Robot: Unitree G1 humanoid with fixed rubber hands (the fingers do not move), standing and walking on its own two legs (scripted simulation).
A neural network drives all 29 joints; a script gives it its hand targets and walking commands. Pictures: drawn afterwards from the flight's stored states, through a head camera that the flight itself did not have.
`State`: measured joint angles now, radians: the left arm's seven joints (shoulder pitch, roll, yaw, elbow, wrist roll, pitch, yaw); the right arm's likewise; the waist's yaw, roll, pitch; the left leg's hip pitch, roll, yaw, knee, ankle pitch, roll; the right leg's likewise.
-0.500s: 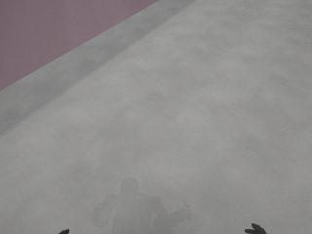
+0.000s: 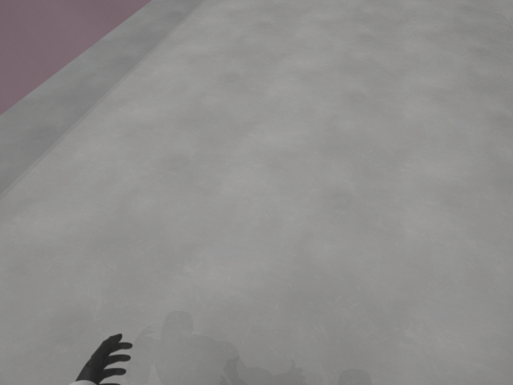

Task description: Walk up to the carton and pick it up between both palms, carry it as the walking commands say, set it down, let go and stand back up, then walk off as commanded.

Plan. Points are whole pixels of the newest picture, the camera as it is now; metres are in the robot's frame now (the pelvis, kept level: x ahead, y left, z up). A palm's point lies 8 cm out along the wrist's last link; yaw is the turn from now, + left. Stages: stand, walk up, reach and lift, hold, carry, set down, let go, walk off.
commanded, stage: walk up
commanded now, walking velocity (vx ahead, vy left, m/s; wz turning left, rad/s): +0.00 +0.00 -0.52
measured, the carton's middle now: out of the picture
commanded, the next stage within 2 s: none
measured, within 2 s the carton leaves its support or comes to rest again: neither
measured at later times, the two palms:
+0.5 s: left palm out of the picture +0.15 +0.26 -0.12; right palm out of the picture +0.07 -0.28 -0.09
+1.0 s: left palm (185, 328) +0.23 +0.13 -0.08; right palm out of the picture -0.07 -0.33 -0.11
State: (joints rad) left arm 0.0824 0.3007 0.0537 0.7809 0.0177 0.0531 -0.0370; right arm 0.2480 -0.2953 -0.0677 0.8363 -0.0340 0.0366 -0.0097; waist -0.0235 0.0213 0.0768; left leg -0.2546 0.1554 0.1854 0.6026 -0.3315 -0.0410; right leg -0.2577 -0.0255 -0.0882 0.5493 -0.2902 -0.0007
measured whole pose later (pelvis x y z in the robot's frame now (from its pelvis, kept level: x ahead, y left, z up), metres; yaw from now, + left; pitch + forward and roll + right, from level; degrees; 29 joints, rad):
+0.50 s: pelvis +0.00 +0.01 +0.01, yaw -14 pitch +1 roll +0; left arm 0.22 0.30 0.09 0.82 0.03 0.05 -0.01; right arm 0.14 -0.25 -0.03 0.78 -0.01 0.02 -0.03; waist 0.02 -0.04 0.06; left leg -0.27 0.03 0.07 0.51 -0.25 0.00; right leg -0.38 0.06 0.09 0.74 -0.41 0.01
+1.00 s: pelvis -0.01 -0.05 +0.01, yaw -30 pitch +1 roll +2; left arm 0.16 0.27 0.07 0.78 0.02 0.03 -0.01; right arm 0.20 -0.31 -0.06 0.78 -0.01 0.06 -0.02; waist -0.01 0.01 0.08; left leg -0.44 0.07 0.04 1.07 -0.42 -0.08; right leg -0.28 0.01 0.01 0.51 -0.25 -0.05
